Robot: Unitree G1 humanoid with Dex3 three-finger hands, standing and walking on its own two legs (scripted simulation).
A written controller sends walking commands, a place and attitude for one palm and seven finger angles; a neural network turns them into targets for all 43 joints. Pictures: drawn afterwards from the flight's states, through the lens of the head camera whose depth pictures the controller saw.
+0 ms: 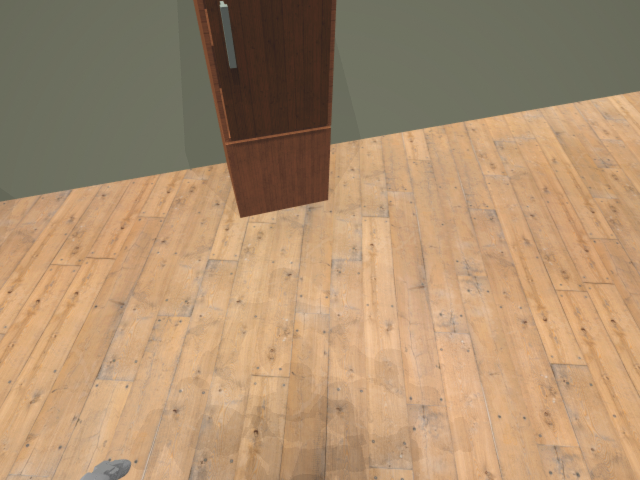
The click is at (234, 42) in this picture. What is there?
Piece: cupboard door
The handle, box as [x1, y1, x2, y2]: [220, 1, 236, 68]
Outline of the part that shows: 220,1 220,10 230,68 236,67 227,6 222,1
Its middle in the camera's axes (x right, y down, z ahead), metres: -0.27 -0.59 +1.12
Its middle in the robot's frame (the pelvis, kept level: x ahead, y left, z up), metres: +1.23 +0.33 +0.02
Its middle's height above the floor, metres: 0.79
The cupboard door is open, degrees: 0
